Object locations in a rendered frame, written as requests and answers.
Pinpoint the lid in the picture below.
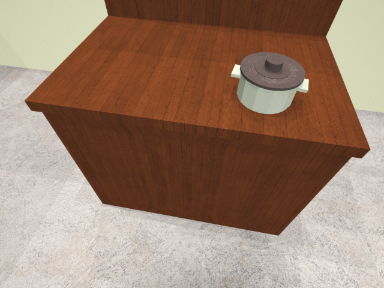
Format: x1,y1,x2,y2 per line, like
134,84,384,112
240,52,305,91

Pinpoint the table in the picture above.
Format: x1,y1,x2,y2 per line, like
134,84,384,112
25,0,370,235

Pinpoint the knob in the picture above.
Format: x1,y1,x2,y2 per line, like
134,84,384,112
265,55,284,71

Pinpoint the pot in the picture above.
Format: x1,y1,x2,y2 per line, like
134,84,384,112
231,64,309,114

